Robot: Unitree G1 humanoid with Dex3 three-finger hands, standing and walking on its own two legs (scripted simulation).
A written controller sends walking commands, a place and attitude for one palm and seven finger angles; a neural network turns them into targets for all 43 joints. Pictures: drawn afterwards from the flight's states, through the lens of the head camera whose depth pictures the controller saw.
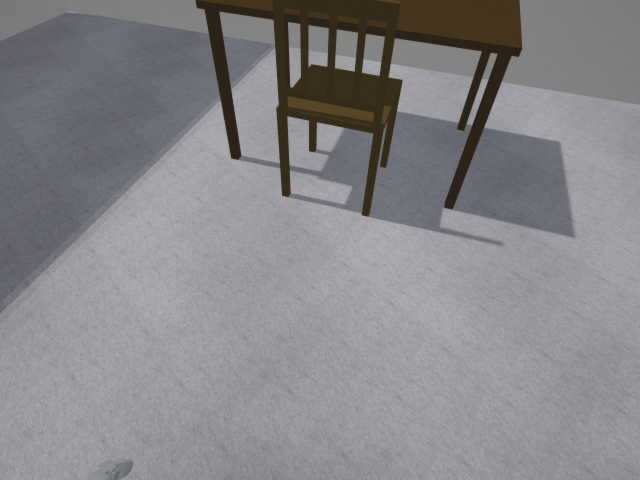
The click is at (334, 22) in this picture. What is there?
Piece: chair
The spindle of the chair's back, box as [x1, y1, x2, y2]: [326, 14, 337, 97]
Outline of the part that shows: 329,14 326,96 331,97 333,93 337,16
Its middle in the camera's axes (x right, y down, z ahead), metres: +0.03 -0.62 +1.32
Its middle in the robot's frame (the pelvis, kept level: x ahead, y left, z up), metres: +1.40 +0.03 -0.09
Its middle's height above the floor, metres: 0.68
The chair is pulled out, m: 0.00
